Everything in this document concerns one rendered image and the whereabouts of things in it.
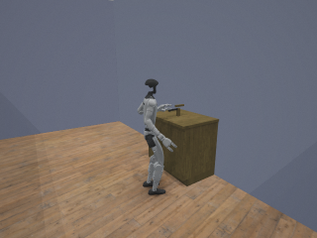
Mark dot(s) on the robot left thigh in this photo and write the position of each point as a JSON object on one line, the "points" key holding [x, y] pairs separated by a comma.
{"points": [[153, 158]]}

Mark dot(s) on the robot right forearm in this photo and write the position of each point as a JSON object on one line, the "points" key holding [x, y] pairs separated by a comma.
{"points": [[153, 128]]}

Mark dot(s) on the right robot upper arm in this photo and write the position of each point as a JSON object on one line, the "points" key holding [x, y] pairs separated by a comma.
{"points": [[150, 110]]}

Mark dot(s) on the robot left hand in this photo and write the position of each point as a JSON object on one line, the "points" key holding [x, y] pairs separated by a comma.
{"points": [[162, 109]]}

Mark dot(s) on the counter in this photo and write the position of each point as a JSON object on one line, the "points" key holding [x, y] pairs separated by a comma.
{"points": [[195, 137]]}

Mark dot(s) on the left robot foot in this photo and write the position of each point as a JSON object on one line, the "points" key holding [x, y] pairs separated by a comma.
{"points": [[146, 183]]}

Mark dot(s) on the left robot upper arm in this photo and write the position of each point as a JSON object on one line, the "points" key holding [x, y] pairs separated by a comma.
{"points": [[141, 109]]}

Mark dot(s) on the robot right hand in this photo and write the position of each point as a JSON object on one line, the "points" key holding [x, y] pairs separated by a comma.
{"points": [[167, 142]]}

